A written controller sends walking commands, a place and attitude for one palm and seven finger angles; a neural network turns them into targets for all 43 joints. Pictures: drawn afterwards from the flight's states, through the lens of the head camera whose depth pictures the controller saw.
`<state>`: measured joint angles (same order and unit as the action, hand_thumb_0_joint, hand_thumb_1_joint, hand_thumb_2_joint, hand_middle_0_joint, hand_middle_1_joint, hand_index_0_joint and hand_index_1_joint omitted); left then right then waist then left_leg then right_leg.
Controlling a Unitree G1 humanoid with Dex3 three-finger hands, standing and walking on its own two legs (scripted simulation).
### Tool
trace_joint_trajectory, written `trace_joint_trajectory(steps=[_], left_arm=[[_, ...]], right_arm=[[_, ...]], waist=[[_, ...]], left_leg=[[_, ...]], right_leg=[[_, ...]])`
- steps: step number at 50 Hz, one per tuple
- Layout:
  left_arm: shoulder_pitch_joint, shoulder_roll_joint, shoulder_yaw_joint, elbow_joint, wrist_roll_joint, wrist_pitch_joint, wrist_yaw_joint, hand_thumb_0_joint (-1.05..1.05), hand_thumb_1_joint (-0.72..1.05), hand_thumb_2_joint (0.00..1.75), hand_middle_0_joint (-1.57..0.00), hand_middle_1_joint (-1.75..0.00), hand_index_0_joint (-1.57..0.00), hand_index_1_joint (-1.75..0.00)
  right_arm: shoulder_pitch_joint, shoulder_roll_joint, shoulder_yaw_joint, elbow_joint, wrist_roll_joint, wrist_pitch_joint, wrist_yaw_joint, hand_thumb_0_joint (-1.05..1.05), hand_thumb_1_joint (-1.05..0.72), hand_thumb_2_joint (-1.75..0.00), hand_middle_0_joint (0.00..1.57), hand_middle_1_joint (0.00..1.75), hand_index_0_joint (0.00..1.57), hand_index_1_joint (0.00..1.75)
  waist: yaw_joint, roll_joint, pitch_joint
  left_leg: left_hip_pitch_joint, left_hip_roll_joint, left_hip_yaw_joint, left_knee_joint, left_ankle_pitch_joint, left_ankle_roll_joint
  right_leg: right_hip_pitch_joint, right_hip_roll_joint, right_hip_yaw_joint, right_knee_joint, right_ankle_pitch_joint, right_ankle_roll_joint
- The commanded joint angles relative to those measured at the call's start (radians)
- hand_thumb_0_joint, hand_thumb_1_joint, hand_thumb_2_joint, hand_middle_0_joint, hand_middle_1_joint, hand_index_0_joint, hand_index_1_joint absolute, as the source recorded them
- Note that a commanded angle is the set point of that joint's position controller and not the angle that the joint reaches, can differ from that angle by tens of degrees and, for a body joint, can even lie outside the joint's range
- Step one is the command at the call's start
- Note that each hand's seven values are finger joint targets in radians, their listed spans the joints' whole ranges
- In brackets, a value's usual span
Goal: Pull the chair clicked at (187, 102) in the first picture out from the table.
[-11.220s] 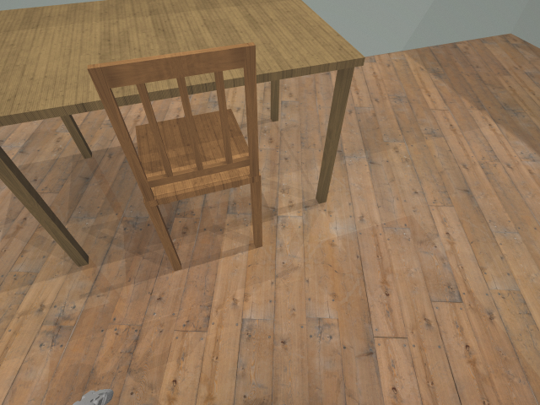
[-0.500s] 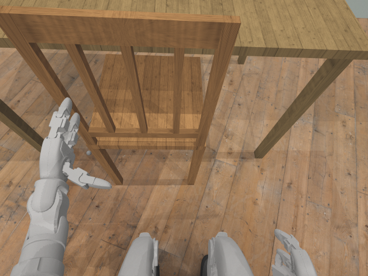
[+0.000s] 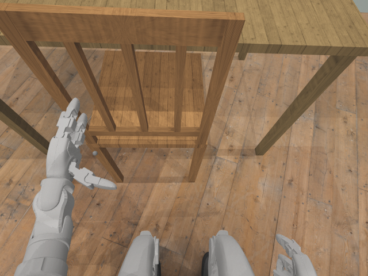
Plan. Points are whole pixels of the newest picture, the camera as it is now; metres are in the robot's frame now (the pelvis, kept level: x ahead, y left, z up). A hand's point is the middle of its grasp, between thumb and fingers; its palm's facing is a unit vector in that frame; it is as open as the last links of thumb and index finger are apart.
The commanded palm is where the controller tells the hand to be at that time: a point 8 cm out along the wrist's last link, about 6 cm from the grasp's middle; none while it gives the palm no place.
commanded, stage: aim the fingers beside a spindle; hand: left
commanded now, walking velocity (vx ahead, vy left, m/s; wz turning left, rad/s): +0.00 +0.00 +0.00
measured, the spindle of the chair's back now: (138, 96) +0.50 +0.12 +0.03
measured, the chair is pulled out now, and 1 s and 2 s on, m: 0.00 0.00 0.00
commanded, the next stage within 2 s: none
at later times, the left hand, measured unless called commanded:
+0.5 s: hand (95, 158) +0.35 +0.19 +0.01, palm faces +0.02 -1.00 -0.02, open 17.0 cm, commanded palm +0.33 +0.24 +0.02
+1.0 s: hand (102, 153) +0.36 +0.18 +0.02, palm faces +0.01 -1.00 -0.03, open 17.0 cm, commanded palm +0.33 +0.24 +0.02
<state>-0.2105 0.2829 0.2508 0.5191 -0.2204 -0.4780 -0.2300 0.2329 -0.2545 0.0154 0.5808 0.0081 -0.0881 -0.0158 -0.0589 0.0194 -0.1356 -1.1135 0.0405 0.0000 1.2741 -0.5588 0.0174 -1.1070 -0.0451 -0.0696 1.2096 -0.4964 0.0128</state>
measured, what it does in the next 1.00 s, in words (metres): stands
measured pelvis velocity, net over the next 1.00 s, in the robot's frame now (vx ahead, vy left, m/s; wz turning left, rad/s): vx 0.00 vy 0.00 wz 0.00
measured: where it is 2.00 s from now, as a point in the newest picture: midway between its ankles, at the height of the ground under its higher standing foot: outside the picture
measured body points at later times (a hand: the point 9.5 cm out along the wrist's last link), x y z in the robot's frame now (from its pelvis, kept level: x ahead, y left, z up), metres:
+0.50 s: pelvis +0.00 +0.00 +0.00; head +0.12 +0.02 +0.43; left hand +0.34 +0.25 +0.02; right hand +0.16 -0.25 -0.10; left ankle +0.02 +0.11 -0.63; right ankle +0.04 -0.13 -0.63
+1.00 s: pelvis +0.00 +0.00 +0.00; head +0.12 +0.01 +0.43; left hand +0.35 +0.23 +0.02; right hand +0.14 -0.26 -0.10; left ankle +0.02 +0.11 -0.63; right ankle +0.04 -0.13 -0.63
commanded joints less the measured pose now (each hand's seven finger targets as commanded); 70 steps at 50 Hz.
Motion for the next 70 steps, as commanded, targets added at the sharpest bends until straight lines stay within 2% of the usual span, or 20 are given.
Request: trace_joint_trajectory(steps=[1, 5, 10, 14, 19, 25, 29, 32, 34, 38, 43, 48, 49, 53, 57, 59, 64, 67, 69, 70], left_arm=[[-0.222, 0.152, 0.047, -0.228, -0.001, -0.078, 0.009, 0.0, -0.5, 0.3, -0.06, -0.08, -0.06, -0.08], [-0.179, 0.212, 0.115, -0.22, 0.011, -0.077, 0.035, 0.0, -0.5, 0.3, -0.06, -0.08, -0.06, -0.08], [-0.099, 0.191, 0.106, -0.256, -0.003, -0.075, 0.023, 0.0, -0.5, 0.3, -0.06, -0.08, -0.06, -0.08], [-0.053, 0.122, 0.048, -0.251, -0.023, -0.066, -0.005, 0.0, -0.5, 0.3, -0.06, -0.08, -0.06, -0.08], [-0.199, 0.104, 0.004, -0.246, -0.013, -0.082, -0.011, 0.0, -0.5, 0.3, -0.06, -0.08, -0.06, -0.08], [-0.191, 0.187, 0.069, -0.305, 0.006, -0.097, 0.015, 0.0, -0.5, 0.3, -0.06, -0.08, -0.06, -0.08], [-0.148, 0.189, 0.093, -0.233, 0.01, -0.066, 0.032, 0.0, -0.5, 0.3, -0.06, -0.08, -0.06, -0.08], [-0.151, 0.145, 0.064, -0.183, 0.004, -0.04, 0.028, 0.0, -0.5, 0.3, -0.06, -0.08, -0.06, -0.08], [-0.168, 0.159, 0.077, -0.14, 0.002, -0.036, 0.02, 0.0, -0.5, 0.3, -0.06, -0.08, -0.06, -0.08], [-0.176, 0.13, 0.032, -0.271, -0.007, -0.068, 0.0, 0.0, -0.5, 0.3, -0.06, -0.08, -0.06, -0.08], [-0.189, 0.109, -0.002, -0.306, -0.006, -0.08, 0.013, 0.0, -0.5, 0.3, -0.06, -0.08, -0.06, -0.08], [-0.162, 0.135, 0.046, -0.188, 0.02, -0.06, 0.052, 0.0, -0.5, 0.3, -0.06, -0.08, -0.06, -0.08], [-0.154, 0.186, 0.094, -0.168, 0.023, -0.06, 0.059, 0.0, -0.5, 0.3, -0.06, -0.08, -0.06, -0.08], [-0.18, 0.178, 0.084, -0.25, 0.02, -0.084, 0.054, 0.0, -0.5, 0.3, -0.06, -0.08, -0.06, -0.08], [-0.191, 0.19, 0.08, -0.289, 0.004, -0.094, 0.031, 0.0, -0.5, 0.3, -0.06, -0.08, -0.06, -0.08], [-0.155, 0.142, 0.041, -0.28, -0.005, -0.086, 0.015, 0.0, -0.5, 0.3, -0.06, -0.08, -0.06, -0.08], [-0.137, 0.082, -0.007, -0.17, -0.006, -0.048, -0.001, 0.0, -0.5, 0.3, -0.06, -0.08, -0.06, -0.08], [-0.224, 0.149, 0.05, -0.153, 0.005, -0.057, 0.01, 0.0, -0.5, 0.3, -0.06, -0.08, -0.06, -0.08], [-0.257, 0.215, 0.099, -0.212, 0.012, -0.084, 0.024, 0.0, -0.5, 0.3, -0.06, -0.08, -0.06, -0.08], [-0.265, 0.234, 0.118, -0.265, 0.015, -0.099, 0.029, 0.0, -0.5, 0.3, -0.06, -0.08, -0.06, -0.08]], right_arm=[[0.042, -0.154, -0.074, -0.098, -0.002, -0.048, -0.012, 0.0, -0.9, -0.9, 0.2, 0.3, 0.2, 0.3], [0.036, -0.149, -0.071, -0.104, -0.007, -0.036, -0.006, 0.0, -0.9, -0.9, 0.2, 0.3, 0.2, 0.3], [0.029, -0.143, -0.071, -0.128, -0.002, -0.031, 0.002, 0.0, -0.9, -0.9, 0.2, 0.3, 0.2, 0.3], [0.025, -0.144, -0.072, -0.131, 0.005, -0.038, 0.002, 0.0, -0.9, -0.9, 0.2, 0.3, 0.2, 0.3], [0.023, -0.156, -0.073, -0.105, 0.003, -0.051, -0.011, 0.0, -0.9, -0.9, 0.2, 0.3, 0.2, 0.3], [0.017, -0.151, -0.072, -0.11, -0.008, -0.057, -0.012, 0.0, -0.9, -0.9, 0.2, 0.3, 0.2, 0.3], [0.016, -0.149, -0.069, -0.116, -0.006, -0.043, -0.009, 0.0, -0.9, -0.9, 0.2, 0.3, 0.2, 0.3], [0.012, -0.148, -0.064, -0.122, -0.002, -0.033, -0.005, 0.0, -0.9, -0.9, 0.2, 0.3, 0.2, 0.3], [0.016, -0.153, -0.063, -0.123, 0.002, -0.029, -0.008, 0.0, -0.9, -0.9, 0.2, 0.3, 0.2, 0.3], [0.018, -0.145, -0.067, -0.133, 0.002, -0.04, -0.006, 0.0, -0.9, -0.9, 0.2, 0.3, 0.2, 0.3], [0.027, -0.148, -0.071, -0.109, -0.001, -0.052, -0.009, 0.0, -0.9, -0.9, 0.2, 0.3, 0.2, 0.3], [0.025, -0.151, -0.069, -0.1, -0.005, -0.038, -0.006, 0.0, -0.9, -0.9, 0.2, 0.3, 0.2, 0.3], [0.026, -0.154, -0.069, -0.103, -0.005, -0.034, -0.008, 0.0, -0.9, -0.9, 0.2, 0.3, 0.2, 0.3], [0.013, -0.14, -0.066, -0.129, -0.006, -0.029, -0.002, 0.0, -0.9, -0.9, 0.2, 0.3, 0.2, 0.3], [0.021, -0.141, -0.065, -0.122, -0.004, -0.036, -0.007, 0.0, -0.9, -0.9, 0.2, 0.3, 0.2, 0.3], [0.025, -0.141, -0.067, -0.121, 0.0, -0.044, -0.007, 0.0, -0.9, -0.9, 0.2, 0.3, 0.2, 0.3], [0.03, -0.154, -0.07, -0.104, 0.005, -0.044, -0.008, 0.0, -0.9, -0.9, 0.2, 0.3, 0.2, 0.3], [0.025, -0.157, -0.068, -0.1, 0.002, -0.04, -0.013, 0.0, -0.9, -0.9, 0.2, 0.3, 0.2, 0.3], [0.021, -0.154, -0.067, -0.109, -0.003, -0.04, -0.016, 0.0, -0.9, -0.9, 0.2, 0.3, 0.2, 0.3], [0.021, -0.147, -0.068, -0.115, -0.007, -0.042, -0.017, 0.0, -0.9, -0.9, 0.2, 0.3, 0.2, 0.3]], waist=[[-0.012, 0.057, -0.427], [0.016, 0.062, -0.439], [0.024, 0.067, -0.449], [-0.004, 0.035, -0.413], [-0.038, 0.041, -0.341], [0.009, 0.096, -0.455], [0.014, 0.07, -0.419], [0.004, 0.036, -0.392], [-0.008, -0.002, -0.367], [0.005, 0.079, -0.459], [-0.017, 0.069, -0.43], [-0.007, 0.017, -0.355], [0.005, 0.008, -0.354], [0.021, 0.068, -0.434], [0.003, 0.078, -0.464], [-0.008, 0.07, -0.454], [-0.027, 0.008, -0.345], [-0.021, -0.003, -0.342], [0.0, 0.043, -0.392], [0.015, 0.072, -0.461]], left_leg=[[0.29, -0.029, -0.039, -0.179, 0.329, -0.005], [0.273, -0.032, -0.032, -0.182, 0.358, -0.008], [0.29, -0.03, -0.025, -0.191, 0.396, -0.009], [0.276, -0.03, -0.024, -0.186, 0.368, -0.004], [0.256, -0.028, -0.04, -0.175, 0.264, -0.003], [0.318, -0.03, -0.046, -0.182, 0.339, -0.011], [0.287, -0.029, -0.042, -0.188, 0.326, -0.011], [0.237, -0.035, -0.032, -0.186, 0.275, -0.008], [0.198, -0.036, -0.03, -0.181, 0.235, -0.003], [0.286, -0.034, -0.027, -0.183, 0.331, -0.007], [0.32, -0.026, -0.045, -0.189, 0.331, -0.009], [0.227, -0.034, -0.036, -0.189, 0.254, -0.007], [0.205, -0.034, -0.032, -0.185, 0.243, -0.005], [0.247, -0.039, -0.018, -0.186, 0.297, -0.004], [0.277, -0.032, -0.02, -0.18, 0.343, -0.003], [0.294, -0.03, -0.026, -0.181, 0.358, -0.003], [0.223, -0.035, -0.028, -0.175, 0.272, 0.0], [0.18, -0.039, -0.024, -0.164, 0.212, 0.001], [0.199, -0.039, -0.02, -0.161, 0.244, 0.002], [0.241, -0.039, -0.021, -0.163, 0.296, 0.001]], right_leg=[[0.232, 0.044, 0.014, -0.131, 0.216, -0.035], [0.273, 0.042, 0.018, -0.118, 0.254, -0.037], [0.308, 0.046, 0.019, -0.127, 0.294, -0.037], [0.291, 0.051, 0.014, -0.142, 0.282, -0.032], [0.184, 0.049, 0.01, -0.141, 0.169, -0.034], [0.231, 0.043, 0.015, -0.119, 0.205, -0.041], [0.234, 0.046, 0.009, -0.121, 0.202, -0.041], [0.243, 0.046, 0.014, -0.131, 0.187, -0.035], [0.244, 0.048, 0.019, -0.14, 0.16, -0.033], [0.276, 0.046, 0.021, -0.134, 0.234, -0.037], [0.226, 0.048, 0.008, -0.139, 0.204, -0.034], [0.219, 0.045, 0.011, -0.136, 0.162, -0.034], [0.231, 0.047, 0.016, -0.135, 0.156, -0.035], [0.29, 0.044, 0.031, -0.131, 0.217, -0.038], [0.308, 0.047, 0.032, -0.132, 0.266, -0.034], [0.291, 0.05, 0.023, -0.136, 0.267, -0.035], [0.229, 0.047, 0.016, -0.146, 0.203, -0.031], [0.223, 0.043, 0.031, -0.146, 0.15, -0.029], [0.254, 0.043, 0.038, -0.133, 0.172, -0.035], [0.288, 0.041, 0.041, -0.122, 0.22, -0.037]])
